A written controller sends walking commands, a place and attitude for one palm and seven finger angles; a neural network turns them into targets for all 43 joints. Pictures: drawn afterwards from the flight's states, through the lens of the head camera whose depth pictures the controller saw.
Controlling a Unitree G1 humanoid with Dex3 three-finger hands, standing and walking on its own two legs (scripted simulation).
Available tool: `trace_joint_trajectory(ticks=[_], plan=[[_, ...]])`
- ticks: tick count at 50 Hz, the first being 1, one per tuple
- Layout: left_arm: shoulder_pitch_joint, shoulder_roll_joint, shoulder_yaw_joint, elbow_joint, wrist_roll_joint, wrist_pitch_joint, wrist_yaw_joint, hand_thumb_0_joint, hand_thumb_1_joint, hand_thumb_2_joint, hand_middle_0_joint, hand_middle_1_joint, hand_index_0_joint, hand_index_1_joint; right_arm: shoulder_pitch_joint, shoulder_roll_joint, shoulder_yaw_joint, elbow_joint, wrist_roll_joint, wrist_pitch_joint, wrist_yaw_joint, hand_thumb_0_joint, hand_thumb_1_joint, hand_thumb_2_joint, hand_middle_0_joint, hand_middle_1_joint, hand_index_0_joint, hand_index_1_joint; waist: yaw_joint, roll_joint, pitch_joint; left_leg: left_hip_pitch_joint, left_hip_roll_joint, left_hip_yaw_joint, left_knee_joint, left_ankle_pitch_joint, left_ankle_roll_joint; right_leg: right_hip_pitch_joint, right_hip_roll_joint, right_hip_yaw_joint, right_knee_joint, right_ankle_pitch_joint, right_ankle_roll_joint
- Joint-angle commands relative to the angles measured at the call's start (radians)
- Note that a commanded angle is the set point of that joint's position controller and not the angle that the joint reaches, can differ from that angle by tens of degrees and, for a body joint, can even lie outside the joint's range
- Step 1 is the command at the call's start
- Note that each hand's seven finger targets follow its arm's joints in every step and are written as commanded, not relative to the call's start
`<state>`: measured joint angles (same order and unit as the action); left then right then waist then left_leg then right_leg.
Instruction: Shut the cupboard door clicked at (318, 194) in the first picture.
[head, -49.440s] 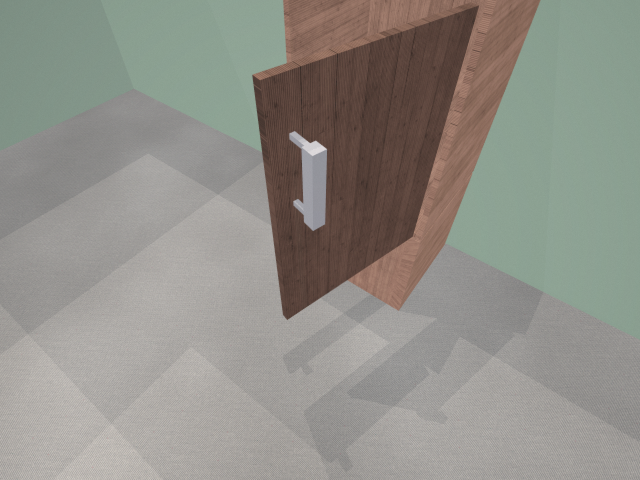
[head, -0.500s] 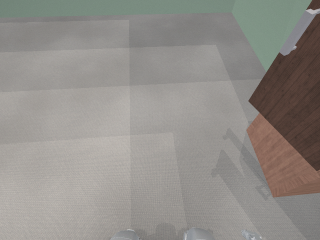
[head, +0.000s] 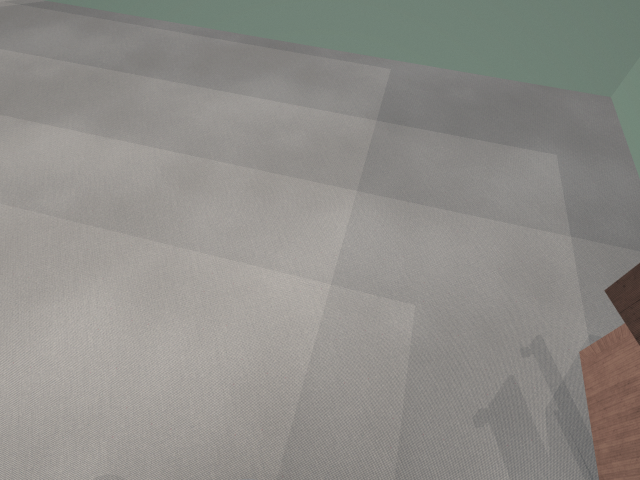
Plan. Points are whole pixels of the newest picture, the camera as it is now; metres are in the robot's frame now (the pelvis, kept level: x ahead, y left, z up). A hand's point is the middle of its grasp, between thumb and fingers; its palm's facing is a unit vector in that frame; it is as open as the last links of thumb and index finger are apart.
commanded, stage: walk to a spot facing it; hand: left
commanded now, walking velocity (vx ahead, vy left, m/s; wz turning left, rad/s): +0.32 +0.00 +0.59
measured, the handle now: out of the picture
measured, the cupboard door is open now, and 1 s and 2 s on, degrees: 22 22 22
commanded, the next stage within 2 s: turn to face it in 0.60 s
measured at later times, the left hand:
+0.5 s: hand (205, 474) +0.14 +0.16 -0.13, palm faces +0.31 -0.92 -0.24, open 7.4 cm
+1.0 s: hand (180, 413) +0.22 +0.22 -0.15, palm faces +0.42 -0.88 -0.23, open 7.4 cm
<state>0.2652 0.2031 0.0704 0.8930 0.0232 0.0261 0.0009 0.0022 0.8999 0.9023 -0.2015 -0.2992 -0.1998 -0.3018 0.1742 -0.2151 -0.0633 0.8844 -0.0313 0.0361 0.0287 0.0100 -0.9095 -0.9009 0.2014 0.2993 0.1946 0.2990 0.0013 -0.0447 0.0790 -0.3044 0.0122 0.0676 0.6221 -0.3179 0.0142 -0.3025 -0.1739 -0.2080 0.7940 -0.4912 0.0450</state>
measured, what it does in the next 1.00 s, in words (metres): walks ahead, turning left: right foot, then left foot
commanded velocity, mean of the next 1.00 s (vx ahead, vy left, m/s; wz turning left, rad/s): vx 0.11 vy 0.00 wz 0.20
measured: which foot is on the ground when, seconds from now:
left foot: down 0.00-0.28, up 0.30-0.68, down 0.70-1.00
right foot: up 0.00-0.26, down 0.28-0.70, up 0.72-1.00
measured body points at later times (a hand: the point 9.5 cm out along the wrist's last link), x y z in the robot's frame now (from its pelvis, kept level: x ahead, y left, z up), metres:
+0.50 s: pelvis +0.15 -0.03 +0.02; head +0.19 -0.04 +0.47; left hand +0.13 +0.21 -0.11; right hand +0.27 -0.27 -0.13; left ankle +0.11 +0.10 -0.63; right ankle +0.14 -0.14 -0.72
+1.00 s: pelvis +0.26 +0.02 +0.01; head +0.28 +0.03 +0.46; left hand +0.19 +0.26 -0.13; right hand +0.45 -0.13 -0.13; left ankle +0.25 +0.13 -0.72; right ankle +0.32 -0.10 -0.70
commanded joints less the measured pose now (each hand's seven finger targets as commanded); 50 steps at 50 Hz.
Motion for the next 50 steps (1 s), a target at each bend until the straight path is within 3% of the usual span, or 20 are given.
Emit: trace_joint_trajectory(ticks=[1,6,9,12,13,14,15,16,18,20,25,30,32,33,34,35,36,38,40,50], plan=[[-0.212,0.106,0.033,-0.164,0.009,-0.035,-0.009,0.0,0.9,0.9,-0.2,-0.3,-0.2,-0.3,0.226,-0.233,-0.046,-0.003,-0.01,-0.037,-0.034,0.0,-0.9,-0.9,0.2,0.3,0.2,0.3,-0.118,0.289,-0.016,0.222,0.327,-0.549,-0.388,-0.172,0.207,-0.463,0.031,0.178,0.354,-0.027,-0.002],[-0.13,0.1,0.028,-0.102,0.0,-0.041,-0.03,0.0,0.9,0.9,-0.2,-0.3,-0.2,-0.3,0.123,-0.185,-0.029,-0.014,-0.002,-0.066,-0.046,0.0,-0.9,-0.9,0.2,0.3,0.2,0.3,-0.041,0.185,-0.063,0.212,0.214,-0.342,-0.345,0.072,0.174,-0.322,0.059,0.179,0.144,0.121,0.017],[-0.123,0.087,0.022,-0.101,0.0,-0.043,-0.036,0.0,0.9,0.9,-0.2,-0.3,-0.2,-0.3,0.11,-0.192,-0.033,0.0,-0.003,-0.061,-0.04,0.0,-0.9,-0.9,0.2,0.3,0.2,0.3,-0.03,0.177,-0.044,0.127,0.178,-0.313,-0.34,0.01,0.156,-0.182,0.109,0.124,-0.05,0.155,0.021],[0.031,0.119,0.037,-0.053,0.002,-0.053,-0.033,0.0,0.9,0.9,-0.2,-0.3,-0.2,-0.3,0.046,-0.186,-0.035,-0.004,0.003,-0.053,-0.035,0.0,-0.9,-0.9,0.2,0.3,0.2,0.3,0.054,0.13,-0.052,-0.092,0.125,-0.281,-0.219,-0.104,0.117,0.163,0.153,0.091,-0.223,0.26,0.018],[0.15,0.184,0.054,-0.028,0.008,-0.066,-0.025,0.0,0.9,0.9,-0.2,-0.3,-0.2,-0.3,0.025,-0.148,-0.028,-0.019,0.014,-0.055,-0.031,0.0,-0.9,-0.9,0.2,0.3,0.2,0.3,0.116,-0.012,-0.087,-0.27,0.031,-0.208,-0.041,-0.196,0.072,0.384,0.059,0.22,-0.361,0.124,-0.008],[0.251,0.299,0.079,-0.01,0.019,-0.075,-0.008,0.0,0.9,0.9,-0.2,-0.3,-0.2,-0.3,0.048,-0.062,-0.012,-0.044,0.024,-0.061,-0.026,0.0,-0.9,-0.9,0.2,0.3,0.2,0.3,0.158,-0.344,-0.16,-0.423,-0.094,-0.065,0.337,-0.317,0.014,0.506,-0.255,0.609,-0.554,-0.143,-0.105],[0.23,0.288,0.068,-0.02,0.005,-0.066,0.003,0.0,0.9,0.9,-0.2,-0.3,-0.2,-0.3,0.023,-0.101,-0.022,-0.059,0.009,-0.057,-0.022,0.0,-0.9,-0.9,0.2,0.3,0.2,0.3,0.131,-0.282,-0.106,-0.448,-0.038,-0.131,0.561,-0.316,0.018,0.37,-0.333,0.748,-0.645,-0.279,-0.163],[0.158,0.251,0.062,-0.031,0.006,-0.069,0.01,0.0,0.9,0.9,-0.2,-0.3,-0.2,-0.3,0.011,-0.094,-0.027,-0.049,0.003,-0.056,-0.018,0.0,-0.9,-0.9,0.2,0.3,0.2,0.3,0.09,-0.251,-0.057,-0.463,0.004,-0.158,0.673,-0.215,0.018,0.265,-0.316,0.752,-0.651,-0.312,-0.172],[0.029,0.142,0.036,-0.045,0.008,-0.077,0.017,0.0,0.9,0.9,-0.2,-0.3,-0.2,-0.3,0.028,-0.071,-0.025,-0.011,0.001,-0.045,-0.003,0.0,-0.9,-0.9,0.2,0.3,0.2,0.3,0.008,-0.113,-0.009,-0.402,0.078,-0.146,0.691,-0.044,0.003,0.122,-0.255,0.455,-0.616,-0.099,-0.14],[0.036,0.104,0.023,-0.036,0.006,-0.093,0.016,0.0,0.9,0.9,-0.2,-0.3,-0.2,-0.3,0.039,-0.033,-0.015,0.007,0.005,-0.032,0.009,0.0,-0.9,-0.9,0.2,0.3,0.2,0.3,-0.006,-0.106,-0.024,-0.358,0.072,-0.086,0.616,0.025,-0.021,0.144,-0.174,0.208,-0.566,0.314,-0.116],[0.122,0.118,0.02,0.019,0.004,-0.097,0.025,0.0,0.9,0.9,-0.2,-0.3,-0.2,-0.3,-0.046,0.002,0.007,-0.028,0.009,-0.017,0.02,0.0,-0.9,-0.9,0.2,0.3,0.2,0.3,0.011,-0.099,-0.049,-0.35,0.054,0.012,0.351,0.03,-0.032,0.31,-0.166,0.017,-0.461,0.889,-0.114],[0.121,0.159,0.027,0.016,0.007,-0.082,0.027,0.0,0.9,0.9,-0.2,-0.3,-0.2,-0.3,-0.103,-0.019,0.012,-0.072,0.008,-0.018,0.023,0.0,-0.9,-0.9,0.2,0.3,0.2,0.3,0.008,-0.125,-0.046,-0.206,0.001,0.087,0.102,0.028,0.0,0.319,-0.195,-0.025,-0.351,1.048,-0.106],[0.085,0.193,0.041,-0.006,0.002,-0.076,0.027,0.0,0.9,0.9,-0.2,-0.3,-0.2,-0.3,0.002,-0.069,-0.001,-0.06,0.005,-0.026,0.014,0.0,-0.9,-0.9,0.2,0.3,0.2,0.3,-0.052,-0.109,-0.119,-0.001,-0.042,0.097,-0.015,0.1,0.024,0.271,-0.185,-0.066,-0.176,1.052,-0.082],[0.072,0.19,0.041,-0.016,-0.002,-0.07,0.026,0.0,0.9,0.9,-0.2,-0.3,-0.2,-0.3,0.104,-0.126,-0.016,-0.037,0.0,-0.03,0.011,0.0,-0.9,-0.9,0.2,0.3,0.2,0.3,-0.107,-0.024,-0.186,0.208,-0.008,0.048,-0.116,0.257,0.035,0.156,-0.164,-0.071,0.026,0.854,-0.052],[0.097,0.136,0.034,-0.047,-0.018,-0.061,0.014,0.0,0.9,0.9,-0.2,-0.3,-0.2,-0.3,0.19,-0.261,-0.049,-0.029,-0.011,-0.038,0.0,0.0,-0.9,-0.9,0.2,0.3,0.2,0.3,-0.132,0.271,-0.284,0.453,0.28,-0.322,-0.116,0.674,0.164,-0.147,-0.005,-0.064,0.325,0.125,0.017],[0.076,0.112,0.017,-0.09,-0.014,-0.051,0.021,0.0,0.9,0.9,-0.2,-0.3,-0.2,-0.3,0.241,-0.331,-0.053,-0.021,0.008,-0.033,-0.014,0.0,-0.9,-0.9,0.2,0.3,0.2,0.3,-0.144,0.303,-0.359,0.479,0.443,-0.504,-0.173,0.875,0.269,-0.252,0.065,0.089,0.499,-0.222,0.011],[0.053,0.105,0.018,-0.112,-0.011,-0.049,0.031,0.0,0.9,0.9,-0.2,-0.3,-0.2,-0.3,0.206,-0.305,-0.039,-0.034,0.009,-0.034,-0.024,0.0,-0.9,-0.9,0.2,0.3,0.2,0.3,-0.116,0.119,-0.262,0.361,0.45,-0.431,-0.163,0.802,0.271,-0.267,0.053,0.165,0.513,-0.151,0.002],[0.081,0.077,0.01,-0.041,-0.003,-0.023,0.033,0.0,0.9,0.9,-0.2,-0.3,-0.2,-0.3,0.025,-0.202,-0.008,-0.073,0.011,-0.046,-0.049,0.0,-0.9,-0.9,0.2,0.3,0.2,0.3,-0.05,0.275,-0.216,0.173,0.357,-0.329,-0.262,0.413,0.199,-0.238,0.025,0.212,0.466,-0.058,0.006],[0.105,0.049,0.001,0.013,0.002,-0.007,0.021,0.0,0.9,0.9,-0.2,-0.3,-0.2,-0.3,-0.041,-0.131,0.017,-0.066,0.005,-0.05,-0.058,0.0,-0.9,-0.9,0.2,0.3,0.2,0.3,-0.004,0.183,-0.145,0.062,0.28,-0.231,-0.308,0.283,0.157,-0.166,0.043,0.215,0.363,0.052,0.002],[0.107,0.049,0.011,0.038,0.006,0.005,-0.004,0.0,0.9,0.9,-0.2,-0.3,-0.2,-0.3,-0.071,-0.142,-0.009,0.008,0.011,-0.013,-0.055,0.0,-0.9,-0.9,0.2,0.3,0.2,0.3,0.036,0.139,-0.051,-0.023,0.268,-0.046,-0.223,0.033,0.094,0.046,0.149,0.137,-0.184,0.268,-0.02]])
